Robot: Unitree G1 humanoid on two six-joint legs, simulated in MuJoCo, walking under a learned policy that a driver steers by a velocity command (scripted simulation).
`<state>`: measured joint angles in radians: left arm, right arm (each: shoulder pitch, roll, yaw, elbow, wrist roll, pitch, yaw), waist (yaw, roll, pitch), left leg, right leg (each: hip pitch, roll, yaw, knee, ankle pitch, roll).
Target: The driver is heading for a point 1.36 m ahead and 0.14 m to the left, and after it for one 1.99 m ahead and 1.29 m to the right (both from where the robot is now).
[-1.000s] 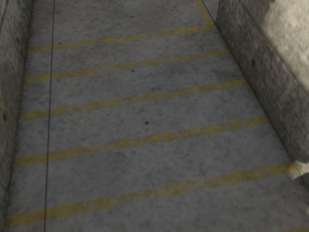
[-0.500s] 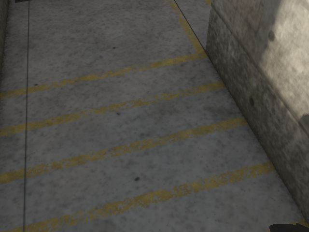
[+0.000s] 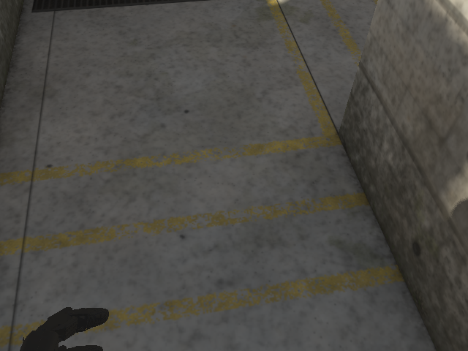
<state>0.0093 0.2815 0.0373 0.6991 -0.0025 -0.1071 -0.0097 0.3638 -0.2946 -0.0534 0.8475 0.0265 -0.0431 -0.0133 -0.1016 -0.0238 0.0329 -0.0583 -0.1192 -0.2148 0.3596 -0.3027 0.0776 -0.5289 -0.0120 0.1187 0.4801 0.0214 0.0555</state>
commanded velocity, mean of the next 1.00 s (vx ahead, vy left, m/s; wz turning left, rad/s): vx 0.50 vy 0.00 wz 0.18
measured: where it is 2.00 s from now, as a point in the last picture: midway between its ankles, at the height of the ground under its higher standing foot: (172, 187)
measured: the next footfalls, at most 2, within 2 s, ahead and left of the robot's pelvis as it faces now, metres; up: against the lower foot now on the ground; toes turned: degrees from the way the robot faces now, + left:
right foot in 0.06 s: +0.21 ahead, -0.14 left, +0.00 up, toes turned +8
left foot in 0.58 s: +0.43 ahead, +0.19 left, +0.00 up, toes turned +21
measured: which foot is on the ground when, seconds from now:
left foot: down 0.00-0.06, up 0.08-0.56, down 0.58-1.00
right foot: up 0.00-0.04, down 0.06-0.58, up 0.60-1.00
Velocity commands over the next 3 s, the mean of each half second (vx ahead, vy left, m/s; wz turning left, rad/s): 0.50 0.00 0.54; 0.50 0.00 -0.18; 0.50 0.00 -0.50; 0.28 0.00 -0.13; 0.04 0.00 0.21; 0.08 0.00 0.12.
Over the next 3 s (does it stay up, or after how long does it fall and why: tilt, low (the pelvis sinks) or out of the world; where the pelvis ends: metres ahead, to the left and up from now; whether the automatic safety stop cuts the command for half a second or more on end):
stays up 1.08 0.18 0.01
